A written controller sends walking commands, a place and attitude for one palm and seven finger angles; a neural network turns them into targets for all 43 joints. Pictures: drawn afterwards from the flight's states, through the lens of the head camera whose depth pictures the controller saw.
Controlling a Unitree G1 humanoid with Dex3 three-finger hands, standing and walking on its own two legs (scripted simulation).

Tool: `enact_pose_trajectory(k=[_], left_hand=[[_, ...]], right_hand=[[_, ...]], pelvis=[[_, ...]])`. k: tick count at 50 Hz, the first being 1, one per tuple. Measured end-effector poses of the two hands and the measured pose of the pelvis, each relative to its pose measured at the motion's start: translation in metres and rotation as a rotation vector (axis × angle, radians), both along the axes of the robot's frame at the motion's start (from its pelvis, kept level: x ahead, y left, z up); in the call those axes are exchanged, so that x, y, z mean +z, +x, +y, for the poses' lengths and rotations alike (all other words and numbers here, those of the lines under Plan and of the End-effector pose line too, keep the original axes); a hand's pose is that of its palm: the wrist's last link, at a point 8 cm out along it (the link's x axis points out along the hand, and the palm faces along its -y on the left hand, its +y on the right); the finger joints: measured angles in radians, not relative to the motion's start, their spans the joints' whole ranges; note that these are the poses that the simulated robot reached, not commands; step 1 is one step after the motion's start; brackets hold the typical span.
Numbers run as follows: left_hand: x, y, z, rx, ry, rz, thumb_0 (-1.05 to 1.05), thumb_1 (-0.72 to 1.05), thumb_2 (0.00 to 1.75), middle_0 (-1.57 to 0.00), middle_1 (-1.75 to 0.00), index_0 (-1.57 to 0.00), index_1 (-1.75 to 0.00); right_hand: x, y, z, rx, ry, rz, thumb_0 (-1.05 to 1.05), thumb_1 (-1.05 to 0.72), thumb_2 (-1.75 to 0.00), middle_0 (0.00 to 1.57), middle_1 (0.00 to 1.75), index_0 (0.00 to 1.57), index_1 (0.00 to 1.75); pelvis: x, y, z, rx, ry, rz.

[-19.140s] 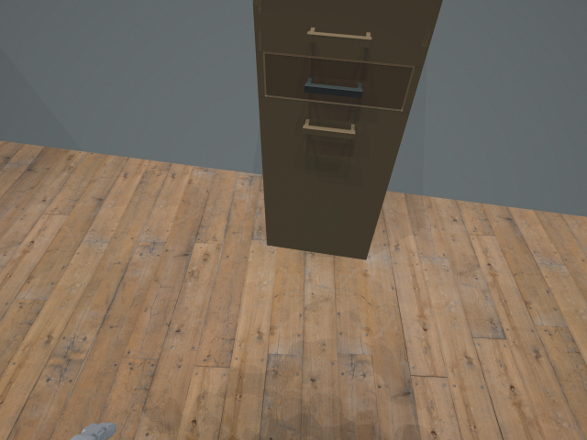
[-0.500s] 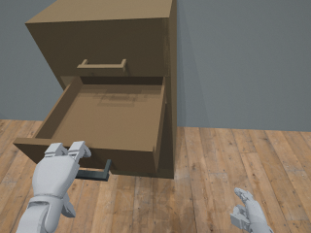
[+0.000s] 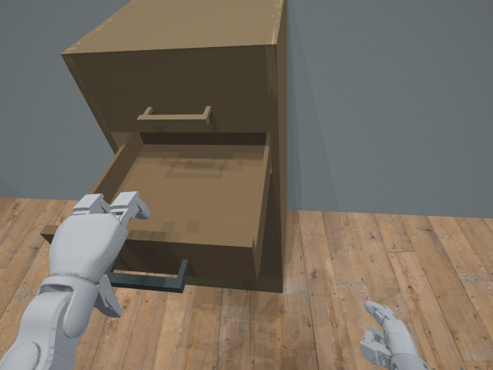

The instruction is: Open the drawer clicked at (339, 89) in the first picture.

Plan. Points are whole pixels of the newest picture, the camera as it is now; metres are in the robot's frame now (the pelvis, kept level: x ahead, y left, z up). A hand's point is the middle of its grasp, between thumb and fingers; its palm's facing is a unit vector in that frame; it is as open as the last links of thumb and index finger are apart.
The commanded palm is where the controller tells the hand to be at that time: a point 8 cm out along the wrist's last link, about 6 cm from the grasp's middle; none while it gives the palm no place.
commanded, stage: lift the hand off the handle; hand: left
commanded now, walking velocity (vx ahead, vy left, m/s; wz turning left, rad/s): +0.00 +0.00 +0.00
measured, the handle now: (145, 272) +0.25 +0.24 +0.00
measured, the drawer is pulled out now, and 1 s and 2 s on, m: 0.30 0.30 0.30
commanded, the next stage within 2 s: draw the hand back to the body in 0.32 s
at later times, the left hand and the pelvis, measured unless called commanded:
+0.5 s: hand (107, 245) +0.22 +0.23 +0.14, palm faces +0.11 -0.05 -0.99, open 13.8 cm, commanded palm +0.18 +0.24 +0.20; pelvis -0.01 +0.00 +0.00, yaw +0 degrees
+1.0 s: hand (77, 264) +0.19 +0.26 +0.14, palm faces +0.11 -0.04 -0.99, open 13.8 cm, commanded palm +0.15 +0.26 +0.20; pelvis -0.01 -0.01 +0.00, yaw +1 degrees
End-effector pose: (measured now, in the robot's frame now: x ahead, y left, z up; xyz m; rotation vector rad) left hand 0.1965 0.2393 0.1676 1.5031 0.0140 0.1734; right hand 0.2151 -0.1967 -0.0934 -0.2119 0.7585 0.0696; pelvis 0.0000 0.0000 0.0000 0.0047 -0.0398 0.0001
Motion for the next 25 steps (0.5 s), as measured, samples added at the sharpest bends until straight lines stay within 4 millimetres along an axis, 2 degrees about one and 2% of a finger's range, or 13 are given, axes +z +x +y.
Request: enact_pose_trajectory(k=[13,25], left_hand=[[0.036,-0.012,0.007,0.025,0.012,-0.054,0.00,-0.49,0.30,-0.32,-1.20,-0.32,-1.20],[0.028,-0.002,-0.004,-0.034,0.011,-0.003,0.00,-0.49,0.30,-0.32,-1.20,-0.32,-1.20]], right_hand=[[0.009,0.008,0.006,0.036,0.022,-0.024,0.01,-0.90,-0.90,0.20,0.30,0.20,0.30],[0.009,0.001,0.008,0.049,0.034,-0.033,0.01,-0.90,-0.90,0.20,0.30,0.20,0.30]], pelvis=[[0.002,-0.003,0.001,0.007,-0.002,-0.026],[0.002,-0.010,-0.004,0.007,0.000,-0.025]])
